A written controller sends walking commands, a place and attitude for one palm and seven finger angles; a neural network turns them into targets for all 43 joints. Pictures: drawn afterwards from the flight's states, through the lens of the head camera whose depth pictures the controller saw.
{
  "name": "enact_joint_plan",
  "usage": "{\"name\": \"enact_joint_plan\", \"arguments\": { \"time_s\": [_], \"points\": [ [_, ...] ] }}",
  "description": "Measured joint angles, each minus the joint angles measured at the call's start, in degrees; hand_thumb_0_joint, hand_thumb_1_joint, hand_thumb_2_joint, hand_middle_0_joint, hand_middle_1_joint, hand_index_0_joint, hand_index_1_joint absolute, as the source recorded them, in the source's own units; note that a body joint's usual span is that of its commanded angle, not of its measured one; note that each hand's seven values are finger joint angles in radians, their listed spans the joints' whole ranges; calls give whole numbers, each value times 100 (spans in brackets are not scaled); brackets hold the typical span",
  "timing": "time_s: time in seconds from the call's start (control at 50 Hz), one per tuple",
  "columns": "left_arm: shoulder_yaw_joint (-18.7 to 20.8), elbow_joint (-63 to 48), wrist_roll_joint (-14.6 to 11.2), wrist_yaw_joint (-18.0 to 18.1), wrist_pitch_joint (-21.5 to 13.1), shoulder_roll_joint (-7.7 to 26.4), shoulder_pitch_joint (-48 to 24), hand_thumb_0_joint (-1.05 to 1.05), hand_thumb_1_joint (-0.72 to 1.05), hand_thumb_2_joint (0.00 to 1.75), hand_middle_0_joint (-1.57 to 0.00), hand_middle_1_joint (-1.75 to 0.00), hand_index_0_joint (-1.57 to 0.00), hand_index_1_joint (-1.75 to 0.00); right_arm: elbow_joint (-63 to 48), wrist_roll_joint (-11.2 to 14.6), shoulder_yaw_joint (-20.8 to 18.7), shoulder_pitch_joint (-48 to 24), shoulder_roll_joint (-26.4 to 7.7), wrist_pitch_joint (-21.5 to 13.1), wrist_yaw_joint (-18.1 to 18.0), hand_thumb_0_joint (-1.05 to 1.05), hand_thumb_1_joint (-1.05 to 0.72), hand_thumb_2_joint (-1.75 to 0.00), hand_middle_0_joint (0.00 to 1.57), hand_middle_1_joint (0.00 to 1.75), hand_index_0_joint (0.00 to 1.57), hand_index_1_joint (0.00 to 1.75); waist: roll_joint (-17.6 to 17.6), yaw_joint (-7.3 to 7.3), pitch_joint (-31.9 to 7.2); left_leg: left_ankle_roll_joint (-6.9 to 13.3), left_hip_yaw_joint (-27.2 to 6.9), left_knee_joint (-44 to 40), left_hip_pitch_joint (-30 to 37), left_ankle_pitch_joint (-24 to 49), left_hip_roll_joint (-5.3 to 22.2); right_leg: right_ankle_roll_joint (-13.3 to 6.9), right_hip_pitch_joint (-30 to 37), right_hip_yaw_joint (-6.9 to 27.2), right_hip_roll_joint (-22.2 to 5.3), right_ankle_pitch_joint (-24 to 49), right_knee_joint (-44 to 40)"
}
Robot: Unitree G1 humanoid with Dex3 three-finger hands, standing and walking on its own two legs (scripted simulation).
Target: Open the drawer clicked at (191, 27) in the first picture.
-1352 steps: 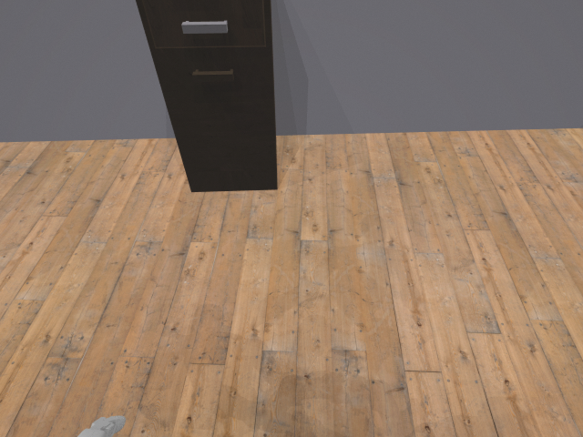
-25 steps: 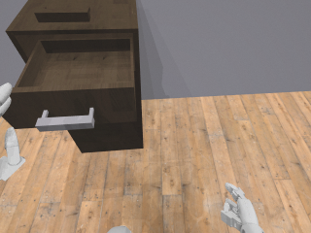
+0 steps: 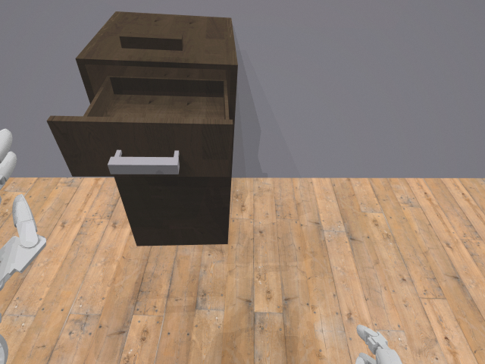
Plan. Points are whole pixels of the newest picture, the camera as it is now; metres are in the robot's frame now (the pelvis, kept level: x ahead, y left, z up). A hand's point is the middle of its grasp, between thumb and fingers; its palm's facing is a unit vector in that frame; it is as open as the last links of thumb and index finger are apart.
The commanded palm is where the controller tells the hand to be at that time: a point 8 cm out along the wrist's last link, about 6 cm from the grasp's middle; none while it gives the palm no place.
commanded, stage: stop stepping back and stand still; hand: left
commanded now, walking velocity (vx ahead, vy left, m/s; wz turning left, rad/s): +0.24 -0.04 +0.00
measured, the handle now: (146, 159) +0.53 +0.24 +0.04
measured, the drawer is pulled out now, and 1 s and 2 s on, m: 0.27 0.27 0.27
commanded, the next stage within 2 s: let the arm hang, fingers relaxed in 0.76 s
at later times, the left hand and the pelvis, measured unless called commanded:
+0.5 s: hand (69, 233) +0.21 +0.21 +0.20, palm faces +0.37 -0.82 -0.43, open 7.4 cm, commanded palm +0.14 +0.26 +0.23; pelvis +0.00 -0.01 +0.00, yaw -1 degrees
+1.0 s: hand (115, 309) +0.21 +0.21 +0.00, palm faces +0.10 -0.88 -0.46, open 7.4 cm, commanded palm none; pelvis +0.00 -0.02 +0.00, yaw -1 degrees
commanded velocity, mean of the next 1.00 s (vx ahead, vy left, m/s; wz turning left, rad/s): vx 0.03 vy -0.02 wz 0.00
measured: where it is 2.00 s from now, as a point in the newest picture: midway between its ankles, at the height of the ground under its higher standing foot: outside the picture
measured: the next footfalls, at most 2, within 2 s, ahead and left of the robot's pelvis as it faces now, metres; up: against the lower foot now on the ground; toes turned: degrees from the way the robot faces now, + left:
right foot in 0.34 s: +0.04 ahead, -0.13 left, +0.00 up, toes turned -7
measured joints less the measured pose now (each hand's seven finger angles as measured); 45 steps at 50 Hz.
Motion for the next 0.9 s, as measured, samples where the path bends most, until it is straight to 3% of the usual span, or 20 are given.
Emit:
{"name": "enact_joint_plan", "arguments": {
  "time_s": [0.02,0.08,0.12,0.16,0.3,0.34,0.38,0.44,0.52,0.6,0.78,0.86,0.9],
  "points": [
    [16,-129,-5,13,-12,21,132,1,89,90,-21,-31,-21,-30,-110,-9,-5,17,-57,-28,-33,2,-90,-90,20,30,20,30,55,-30,-20,26,-66,-582,227,-83,51,0,-136,-47,22,-213,172],
    [111,-304,22,72,-46,191,248,2,89,90,-21,-31,-21,-30,-224,-42,-79,-20,4,-177,-86,2,-90,-90,20,30,20,30,-41,-93,181,61,10,-735,231,540,18,33,-652,188,90,-1019,1608],
    [214,-370,39,72,-69,358,276,2,88,90,-21,-31,-21,-30,-216,-27,-68,61,97,-286,-47,2,-90,-90,20,30,20,30,-73,-128,210,68,-14,-953,331,659,31,70,-930,211,165,-1015,2520],
    [322,-458,42,79,-84,488,322,2,88,90,-21,-31,-21,-30,-183,-3,-23,161,160,-355,19,2,-90,-90,20,30,20,30,-57,-133,189,37,-64,-1237,433,808,81,114,-1028,97,158,-819,2745],
    [472,-336,-15,102,-90,520,342,1,89,90,-21,-31,-21,-30,-148,5,116,211,187,-293,34,2,-90,-90,20,30,20,30,166,-7,206,-102,-41,-1349,468,852,235,154,-80,-247,59,-585,400],
    [503,-201,-8,102,-63,563,298,1,89,90,-21,-31,-21,-30,-171,1,139,147,191,-257,28,2,-90,-90,20,30,20,30,74,13,187,-139,36,-1021,296,672,136,58,285,-120,-8,-303,-314],
    [359,-30,-16,44,-50,396,153,1,89,90,-21,-31,-21,-30,-74,-5,91,-36,79,-186,37,2,-90,-90,20,30,20,30,279,9,301,-121,-57,-549,112,416,218,21,230,-159,95,215,-228],
    [151,-8,-44,-16,6,235,104,1,89,90,-21,-31,-21,-30,75,38,-23,-145,-32,-110,61,2,-90,-90,20,30,20,30,339,-21,348,-95,-137,-45,-58,36,154,38,287,-226,115,60,-187],
    [218,-413,-75,14,-36,218,485,2,88,90,-21,-31,-21,-30,-48,23,-94,-135,-109,-96,0,2,-90,-90,20,30,20,30,153,-77,380,-68,-95,-896,308,669,110,90,317,-183,73,-120,-40],
    [354,-565,-63,28,-95,419,620,2,88,90,-22,-31,-21,-30,-180,19,-125,-143,-67,-172,-38,2,-90,-90,20,30,20,30,-96,21,414,-80,38,-1016,471,565,-9,151,369,-42,-48,-144,7],
    [366,-307,-85,3,-211,414,369,2,89,90,-21,-31,-21,-30,-373,60,-36,-467,6,-222,56,2,-90,-90,20,30,20,30,165,33,550,-165,-45,-1261,522,712,103,62,552,-127,89,49,-481],
    [236,-265,-115,-44,-127,330,546,1,89,90,-21,-31,-21,-30,-428,66,-23,-489,21,-142,64,2,-90,-90,20,30,20,30,229,11,534,-170,-32,-1338,544,767,114,55,572,-115,104,112,-565],
    [-277,648,121,-234,-226,343,132,1,89,90,-21,-31,-21,-30,-97,78,-119,-508,-108,-393,221,1,-90,-90,20,30,20,30,318,110,396,-154,-33,-1241,378,774,44,67,340,-121,20,43,-301]
  ]
}}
